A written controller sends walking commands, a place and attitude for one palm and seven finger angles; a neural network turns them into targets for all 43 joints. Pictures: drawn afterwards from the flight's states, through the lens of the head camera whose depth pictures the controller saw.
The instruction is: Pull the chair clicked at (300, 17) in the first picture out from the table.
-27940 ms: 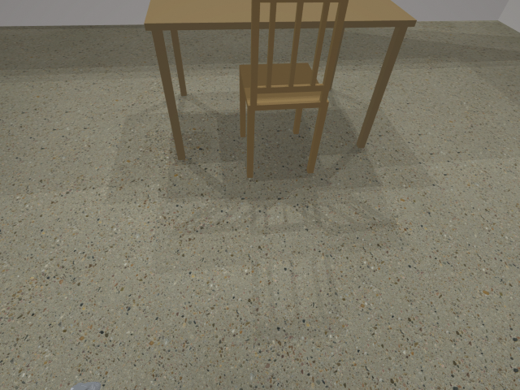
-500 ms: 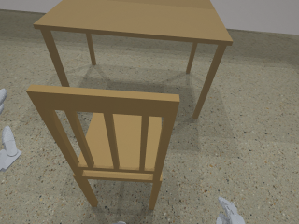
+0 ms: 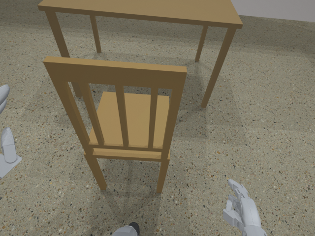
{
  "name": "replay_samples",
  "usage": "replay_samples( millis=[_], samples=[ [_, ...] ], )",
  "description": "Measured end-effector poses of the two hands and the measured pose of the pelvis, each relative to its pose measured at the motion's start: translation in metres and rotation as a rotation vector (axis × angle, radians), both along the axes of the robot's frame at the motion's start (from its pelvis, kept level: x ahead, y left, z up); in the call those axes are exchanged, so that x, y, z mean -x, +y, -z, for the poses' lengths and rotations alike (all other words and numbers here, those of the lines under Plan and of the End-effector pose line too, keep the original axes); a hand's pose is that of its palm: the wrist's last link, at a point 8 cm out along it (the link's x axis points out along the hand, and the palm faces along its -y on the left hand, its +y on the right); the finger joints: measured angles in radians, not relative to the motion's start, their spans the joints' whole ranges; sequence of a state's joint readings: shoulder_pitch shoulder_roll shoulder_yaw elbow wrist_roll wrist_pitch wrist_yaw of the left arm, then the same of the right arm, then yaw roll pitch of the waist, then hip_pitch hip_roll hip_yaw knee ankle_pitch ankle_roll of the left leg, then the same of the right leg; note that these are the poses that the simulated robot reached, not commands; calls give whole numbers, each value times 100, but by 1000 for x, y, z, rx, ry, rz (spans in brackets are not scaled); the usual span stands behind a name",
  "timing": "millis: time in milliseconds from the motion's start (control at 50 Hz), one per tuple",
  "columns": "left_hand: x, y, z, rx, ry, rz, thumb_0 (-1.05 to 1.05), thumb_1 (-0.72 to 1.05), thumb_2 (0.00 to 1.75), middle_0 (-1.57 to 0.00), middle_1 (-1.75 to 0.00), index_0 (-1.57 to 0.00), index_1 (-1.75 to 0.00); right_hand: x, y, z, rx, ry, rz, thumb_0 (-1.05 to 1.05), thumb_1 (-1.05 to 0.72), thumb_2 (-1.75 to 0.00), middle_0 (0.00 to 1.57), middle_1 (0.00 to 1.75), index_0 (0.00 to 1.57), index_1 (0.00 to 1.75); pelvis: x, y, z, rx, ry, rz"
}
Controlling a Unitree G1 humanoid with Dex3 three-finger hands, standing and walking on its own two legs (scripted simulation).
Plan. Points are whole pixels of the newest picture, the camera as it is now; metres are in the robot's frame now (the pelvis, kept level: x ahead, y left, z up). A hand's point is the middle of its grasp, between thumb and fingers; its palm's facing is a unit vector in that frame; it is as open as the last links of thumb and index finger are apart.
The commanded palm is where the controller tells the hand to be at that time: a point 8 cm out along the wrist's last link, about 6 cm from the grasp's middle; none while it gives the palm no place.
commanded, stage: stop stepping back and stand still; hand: left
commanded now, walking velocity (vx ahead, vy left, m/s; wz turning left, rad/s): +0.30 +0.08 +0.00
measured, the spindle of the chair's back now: (123, 119) +0.48 +0.16 -0.05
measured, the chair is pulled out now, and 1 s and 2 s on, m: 0.59 0.59 0.59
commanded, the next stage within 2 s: let the arm hang, fingers relaxed in 0.60 s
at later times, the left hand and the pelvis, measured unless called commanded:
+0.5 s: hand out of the picture +0.13 +0.28 +0.18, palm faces +0.51 -0.74 -0.44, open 7.4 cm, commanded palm +0.08 +0.31 +0.19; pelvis -0.05 +0.00 +0.00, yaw +2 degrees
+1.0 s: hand out of the picture +0.01 +0.18 -0.16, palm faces +0.11 -0.98 -0.15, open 7.0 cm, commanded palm none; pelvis -0.05 +0.00 +0.00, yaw +4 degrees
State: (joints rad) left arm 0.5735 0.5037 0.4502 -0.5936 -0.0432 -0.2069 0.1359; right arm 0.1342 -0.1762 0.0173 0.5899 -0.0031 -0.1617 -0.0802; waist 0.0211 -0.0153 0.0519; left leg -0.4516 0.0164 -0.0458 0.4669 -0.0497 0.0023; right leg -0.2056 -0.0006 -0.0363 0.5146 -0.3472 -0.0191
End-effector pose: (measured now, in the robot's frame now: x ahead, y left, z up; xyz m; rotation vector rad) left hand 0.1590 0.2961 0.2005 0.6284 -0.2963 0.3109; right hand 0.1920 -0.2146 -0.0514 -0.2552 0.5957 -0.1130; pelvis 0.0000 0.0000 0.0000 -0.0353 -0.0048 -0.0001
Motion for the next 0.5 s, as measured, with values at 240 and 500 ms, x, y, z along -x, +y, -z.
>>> replay_samples(
  millis=[240,500],
  samples=[
    [52,28,20,148,-27,-173,1,89,90,-21,-30,-21,-30,104,-17,27,18,179,97,1,-90,-90,20,30,20,30,36,9,-1,-26,-13,-41],
    [77,18,6,84,-54,-149,1,89,90,-21,-30,-21,-30,112,-1,29,-28,133,47,1,-90,-90,21,30,21,30,54,4,-1,-11,-27,-33]
  ],
)
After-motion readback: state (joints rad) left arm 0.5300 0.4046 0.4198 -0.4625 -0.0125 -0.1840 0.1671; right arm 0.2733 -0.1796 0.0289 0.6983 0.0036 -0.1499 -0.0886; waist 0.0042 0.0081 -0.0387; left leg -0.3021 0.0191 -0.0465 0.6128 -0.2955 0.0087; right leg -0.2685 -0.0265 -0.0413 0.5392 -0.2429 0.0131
